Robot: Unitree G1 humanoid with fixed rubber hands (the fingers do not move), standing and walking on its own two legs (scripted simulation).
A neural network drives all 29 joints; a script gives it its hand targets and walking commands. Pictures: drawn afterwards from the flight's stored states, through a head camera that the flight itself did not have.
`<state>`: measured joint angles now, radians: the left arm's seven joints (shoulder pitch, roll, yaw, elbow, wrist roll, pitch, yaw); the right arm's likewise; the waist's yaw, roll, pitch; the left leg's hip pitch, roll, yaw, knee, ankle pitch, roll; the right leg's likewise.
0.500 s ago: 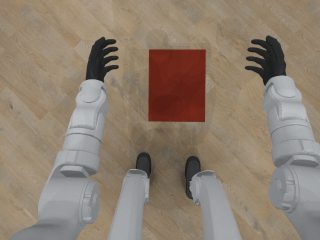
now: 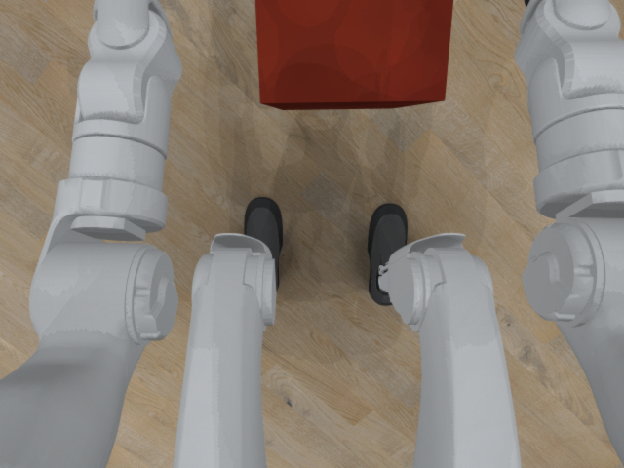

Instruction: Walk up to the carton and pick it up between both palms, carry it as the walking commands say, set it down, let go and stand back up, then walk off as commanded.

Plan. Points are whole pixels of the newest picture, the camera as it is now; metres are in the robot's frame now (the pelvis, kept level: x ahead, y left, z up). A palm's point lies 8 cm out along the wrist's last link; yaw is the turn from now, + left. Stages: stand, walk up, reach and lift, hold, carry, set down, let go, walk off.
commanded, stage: reach and lift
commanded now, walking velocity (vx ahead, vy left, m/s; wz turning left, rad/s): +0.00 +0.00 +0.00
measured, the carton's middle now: (344, 7) +0.58 -0.01 -0.38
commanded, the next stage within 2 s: none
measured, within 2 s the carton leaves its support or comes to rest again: neither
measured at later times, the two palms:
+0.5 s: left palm (194, 8) +0.55 +0.16 -0.29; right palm (501, 4) +0.56 -0.18 -0.29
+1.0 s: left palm (192, 8) +0.56 +0.18 -0.33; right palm (477, 7) +0.56 -0.17 -0.34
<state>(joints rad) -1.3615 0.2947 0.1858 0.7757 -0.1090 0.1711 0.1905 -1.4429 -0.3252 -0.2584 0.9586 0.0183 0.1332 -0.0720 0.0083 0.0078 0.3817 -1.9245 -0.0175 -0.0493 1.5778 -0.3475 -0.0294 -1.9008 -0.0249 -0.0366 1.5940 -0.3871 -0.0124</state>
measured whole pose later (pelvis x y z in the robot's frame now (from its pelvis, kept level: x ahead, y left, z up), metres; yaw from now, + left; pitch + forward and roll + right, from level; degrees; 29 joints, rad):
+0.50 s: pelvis +0.00 -0.01 -0.11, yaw +0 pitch +34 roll +1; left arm -1.53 0.34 0.15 1.15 -0.15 0.07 0.14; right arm -1.60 -0.36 -0.11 1.23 0.14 0.08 -0.10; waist 0.01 0.02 0.46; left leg -2.14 -0.01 -0.05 1.99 -0.45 -0.06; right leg -2.14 -0.01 -0.03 2.02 -0.48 -0.03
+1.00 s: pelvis +0.00 -0.01 -0.15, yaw -1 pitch +33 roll +0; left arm -1.55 0.39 0.13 1.15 -0.29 0.05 0.17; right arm -1.60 -0.37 0.01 1.16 0.21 0.08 -0.15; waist 0.01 0.02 0.52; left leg -2.23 -0.01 -0.05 2.14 -0.48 -0.06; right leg -2.23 0.00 -0.03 2.16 -0.50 -0.04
